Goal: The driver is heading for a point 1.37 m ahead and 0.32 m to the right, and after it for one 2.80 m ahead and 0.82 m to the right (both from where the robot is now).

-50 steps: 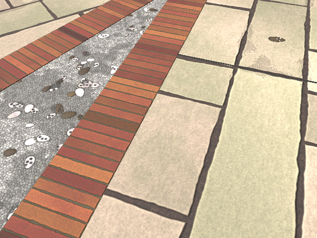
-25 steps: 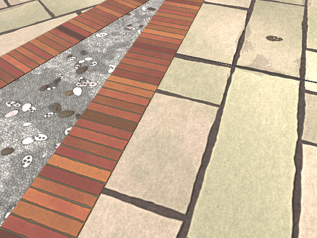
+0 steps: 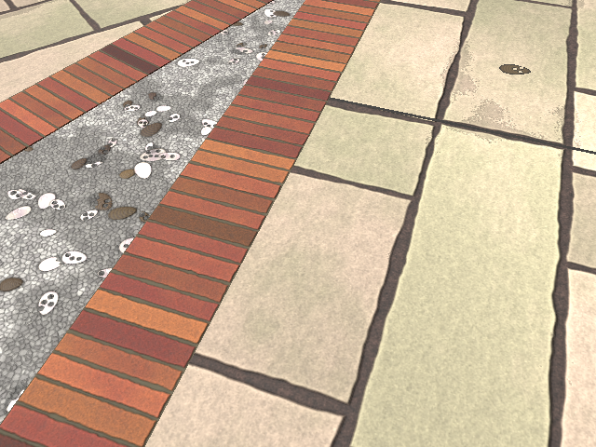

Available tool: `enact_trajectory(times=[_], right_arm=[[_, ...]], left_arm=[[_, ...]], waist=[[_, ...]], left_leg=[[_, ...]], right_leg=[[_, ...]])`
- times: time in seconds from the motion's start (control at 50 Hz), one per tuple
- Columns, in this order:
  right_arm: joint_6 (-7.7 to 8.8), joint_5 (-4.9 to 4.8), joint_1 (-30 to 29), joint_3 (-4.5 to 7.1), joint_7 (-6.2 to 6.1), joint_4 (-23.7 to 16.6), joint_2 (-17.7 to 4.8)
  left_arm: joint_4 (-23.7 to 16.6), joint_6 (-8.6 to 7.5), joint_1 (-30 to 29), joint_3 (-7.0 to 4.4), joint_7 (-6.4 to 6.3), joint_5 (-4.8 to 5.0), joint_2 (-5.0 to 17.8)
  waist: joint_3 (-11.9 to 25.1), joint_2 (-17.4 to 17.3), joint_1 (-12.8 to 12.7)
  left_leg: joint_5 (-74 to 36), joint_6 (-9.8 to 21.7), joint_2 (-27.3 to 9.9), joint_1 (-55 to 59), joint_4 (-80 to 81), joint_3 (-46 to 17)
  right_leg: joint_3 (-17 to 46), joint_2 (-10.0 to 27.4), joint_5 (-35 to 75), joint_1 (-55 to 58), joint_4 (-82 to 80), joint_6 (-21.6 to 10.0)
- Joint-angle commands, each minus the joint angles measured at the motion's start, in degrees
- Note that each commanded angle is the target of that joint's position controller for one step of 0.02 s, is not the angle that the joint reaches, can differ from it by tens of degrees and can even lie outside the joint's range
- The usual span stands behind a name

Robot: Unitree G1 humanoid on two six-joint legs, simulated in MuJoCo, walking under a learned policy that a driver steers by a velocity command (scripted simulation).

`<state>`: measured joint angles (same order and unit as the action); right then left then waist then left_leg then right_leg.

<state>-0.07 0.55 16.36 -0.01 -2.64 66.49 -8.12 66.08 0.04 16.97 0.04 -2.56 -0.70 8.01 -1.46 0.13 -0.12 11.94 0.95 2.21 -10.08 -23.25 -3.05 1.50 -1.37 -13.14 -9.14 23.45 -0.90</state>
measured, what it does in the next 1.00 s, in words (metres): walks ahead, turning right: right foot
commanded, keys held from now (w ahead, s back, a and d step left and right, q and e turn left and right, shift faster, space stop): w+shift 0.44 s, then w+e+shift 0.56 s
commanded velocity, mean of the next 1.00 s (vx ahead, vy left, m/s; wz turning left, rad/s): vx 0.76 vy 0.00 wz -0.35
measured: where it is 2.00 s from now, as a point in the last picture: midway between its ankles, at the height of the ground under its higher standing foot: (454, 181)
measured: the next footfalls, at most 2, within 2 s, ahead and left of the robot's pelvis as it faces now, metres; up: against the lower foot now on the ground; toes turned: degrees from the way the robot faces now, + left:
right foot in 0.74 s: +0.50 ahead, -0.06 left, +0.00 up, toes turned -14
left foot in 1.18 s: +0.98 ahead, -0.09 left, +0.00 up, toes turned -29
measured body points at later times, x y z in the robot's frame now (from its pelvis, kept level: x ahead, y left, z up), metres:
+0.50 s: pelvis +0.15 +0.04 +0.00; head +0.15 +0.05 +0.45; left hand +0.32 +0.27 -0.12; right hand +0.06 -0.20 -0.14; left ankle +0.03 +0.12 -0.74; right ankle +0.22 -0.11 -0.66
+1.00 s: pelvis +0.57 -0.06 -0.01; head +0.59 -0.07 +0.44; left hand +0.61 +0.21 -0.15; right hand +0.70 -0.34 -0.08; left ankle +0.79 +0.07 -0.67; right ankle +0.46 -0.05 -0.74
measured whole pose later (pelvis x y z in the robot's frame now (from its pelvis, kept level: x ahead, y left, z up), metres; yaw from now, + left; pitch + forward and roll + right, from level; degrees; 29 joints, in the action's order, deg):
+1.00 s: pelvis +0.57 -0.06 -0.01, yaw -22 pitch +1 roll -1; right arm 5.2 3.7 0.9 0.5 1.4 40.2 -12.3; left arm 55.8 -4.3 26.9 -4.2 0.4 0.0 14.8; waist -1.2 -0.3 -3.7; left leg 8.6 -2.4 -8.6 -44.2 -55.3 -4.4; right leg 6.4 -12.5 -17.1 -0.9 18.0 -10.5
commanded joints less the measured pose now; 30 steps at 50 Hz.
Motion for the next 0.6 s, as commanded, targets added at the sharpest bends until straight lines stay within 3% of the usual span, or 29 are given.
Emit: enact_trajectory(times=[0.02, 0.04, 0.06, 0.08, 0.1, 0.12, 0.14, 0.16, 0.18, 0.22, 0.24, 0.26, 0.28, 0.3, 0.32, 0.34, 0.36, 0.4, 0.46, 0.52, 0.6], right_arm=[[0.08, 0.10, 4.6, 0.65, -0.11, -0.2, -4.4], [-0.30, 0.19, 4.7, 1.45, 0.06, -0.9, -6.2], [-0.66, 0.75, 4.0, 1.96, 0.53, -2.1, -7.5], [-0.57, 0.89, 2.1, 1.91, 0.95, -3.8, -6.6], [0.08, 0.65, -1.9, 1.36, 1.20, -6.2, -4.2], [0.90, 0.76, -5.3, 1.05, 1.68, -8.1, -2.4], [1.67, 1.20, -6.8, 1.09, 2.22, -9.4, -2.4], [2.35, 1.44, -7.7, 1.78, 2.61, -10.6, -5.1], [2.89, 1.26, -7.1, 2.13, 3.02, -11.3, -5.7], [3.69, 0.39, -0.9, 2.31, 3.55, -10.6, -4.3], [3.94, 0.02, 6.1, 2.50, 3.38, -8.4, -3.5], [4.09, -0.17, 14.0, 3.19, 2.78, -5.4, -4.4], [4.77, 0.74, 21.3, 4.04, 1.98, -3.6, -7.3], [5.16, 1.41, 22.9, 4.82, 1.75, -4.4, -12.1], [4.65, 1.75, 18.3, 4.90, 1.42, -5.2, -11.9], [4.98, 1.57, 11.4, 4.51, 1.72, -7.9, -10.4], [5.58, 1.23, 9.1, 4.45, 2.12, -8.9, -10.2], [6.60, 0.76, 8.9, 3.96, 2.04, -9.2, -8.6], [7.30, 0.65, 13.3, 3.68, 2.14, -7.7, -7.7], [7.93, 1.05, 15.7, 3.45, 2.26, -7.5, -7.3], [8.82, 0.72, 15.4, 2.84, 1.72, -7.3, -7.2]], left_arm=[[-0.2, -0.08, 5.0, -0.69, -0.10, -0.11, 4.3], [-0.8, 0.31, 5.2, -1.52, 0.07, -0.15, 6.4], [-1.6, 0.70, 5.4, -2.10, 0.48, -0.56, 7.8], [-2.4, 0.73, 6.2, -2.25, 0.77, -0.55, 7.6], [-2.9, 0.34, 6.8, -2.17, 0.72, -0.16, 6.6], [-2.4, -0.17, 9.0, -2.86, 0.72, -0.13, 7.7], [-2.2, -0.62, 9.0, -3.97, 0.86, -0.36, 10.0], [-3.3, -1.16, 7.3, -4.45, 1.11, -0.43, 10.5], [-4.8, -1.70, 4.0, -4.62, 1.36, -0.36, 10.6], [-7.4, -2.27, -3.2, -4.98, 1.57, 0.52, 10.9], [-8.3, -2.30, -6.0, -5.34, 1.56, 0.86, 11.3], [-9.3, -2.49, -8.3, -5.41, 1.52, 0.30, 10.5], [-11.3, -3.24, -10.9, -4.55, 1.79, -0.13, 6.9], [-14.7, -4.24, -12.2, -3.33, 2.50, -0.06, 2.3], [-15.5, -4.55, -11.6, -3.59, 3.41, -1.58, 4.3], [-15.8, -4.79, -13.1, -3.92, 4.29, -1.62, 5.8], [-15.3, -5.09, -12.6, -4.19, 5.01, -1.80, 6.6], [-14.6, -4.45, -11.0, -4.55, 5.98, -2.24, 7.0], [-16.3, -2.96, -15.1, -4.15, 6.22, -1.46, 5.9], [-19.4, -2.61, -22.4, -3.59, 6.35, -0.70, 5.4], [-23.1, -2.80, -28.4, -2.32, 7.01, -0.84, 4.5]], waist=[[-0.4, 0.0, -0.1], [-1.0, 0.4, -0.2], [-4.3, 0.9, -0.6], [-7.5, 1.8, -1.4], [-9.4, 3.5, -2.7], [-8.0, 7.1, -3.9], [-6.7, 10.8, -4.0], [-5.4, 9.0, -3.5], [-4.6, 7.2, -1.6], [-4.2, 7.3, 3.5], [-4.5, 6.6, 7.0], [-5.1, 1.9, 10.0], [-3.6, -9.6, 12.7], [-2.4, -18.2, 10.7], [-4.1, -12.8, 7.3], [-6.4, -5.5, 4.4], [-4.4, -2.4, 3.2], [-3.0, -2.9, 1.6], [-5.4, -4.0, 2.1], [-8.2, -3.5, 3.7], [-9.8, -3.8, 3.5]], left_leg=[[5.0, 2.1, -4.3, -0.9, 4.2, -4.4], [20.9, 3.5, -2.2, -3.1, 1.9, -3.6], [31.9, 4.8, -2.2, -8.0, 0.7, -5.0], [34.7, 5.3, -2.7, -12.9, -1.4, -6.2], [27.2, 4.3, -2.3, -17.2, -4.7, -4.2], [16.2, 2.7, -0.7, -20.4, -10.0, 0.7], [7.2, 1.8, -1.0, -20.0, -16.4, 4.9], [7.6, 1.8, -2.9, -19.4, -20.0, 3.9], [8.6, 2.0, -3.5, -17.1, -20.0, 3.5], [9.5, 3.5, -2.4, -4.0, -11.1, 5.8], [7.1, 3.9, -0.5, 6.5, -4.4, 8.6], [7.1, 3.9, 1.1, 17.0, -0.8, 9.6], [16.6, 4.9, -8.5, 25.9, 5.8, -4.8], [34.2, 9.1, -22.8, 26.6, 15.9, -31.5], [41.2, 13.3, -26.9, 19.2, 18.0, -40.3], [36.4, 12.7, -24.6, 15.6, 17.0, -34.4], [30.3, 11.3, -21.3, 14.2, 17.1, -27.7], [21.3, 9.5, -16.8, 12.3, 19.5, -18.7], [10.4, 9.0, -13.4, 12.6, 21.0, -10.0], [0.6, 7.7, -12.5, 11.5, 22.9, -1.6], [-18.1, 5.4, -13.5, 11.7, 26.5, 7.8]], right_leg=[[4.5, 4.2, -5.6, -1.3, -4.8, -2.1], [4.5, 2.6, -21.3, -2.9, -3.2, -3.6], [7.1, 3.4, -33.1, -6.0, -3.5, -5.2], [10.8, 5.3, -37.7, -6.9, -4.3, -6.8], [14.3, 7.8, -34.7, -4.5, -6.4, -7.9], [20.2, 12.0, -33.1, 0.4, -11.5, -9.8], [26.1, 17.5, -32.0, 0.8, -16.2, -12.1], [27.5, 19.3, -29.7, -1.3, -17.9, -12.8], [25.3, 18.7, -26.8, -3.6, -17.6, -12.2], [16.1, 14.0, -23.3, -12.7, -15.5, -9.5], [11.6, 10.9, -24.7, -19.5, -11.4, -8.8], [8.5, 7.6, -24.4, -27.4, -3.6, -8.1], [1.9, 2.2, -19.2, -36.6, 14.9, -6.4], [-2.6, -1.6, -14.6, -46.2, 30.8, -5.4], [1.3, 2.9, -9.6, -48.0, 38.0, -6.4], [2.0, 5.8, -2.8, -48.3, 41.0, -5.9], [2.1, 6.6, 0.5, -45.6, 40.4, -5.0], [0.1, 7.1, 3.4, -41.4, 38.7, -3.0], [-2.9, 6.2, 6.8, -43.6, 37.6, -2.3], [-3.0, 3.5, 9.8, -43.1, 31.1, -2.9], [-9.7, 2.8, 14.1, -34.1, 19.1, -6.1]])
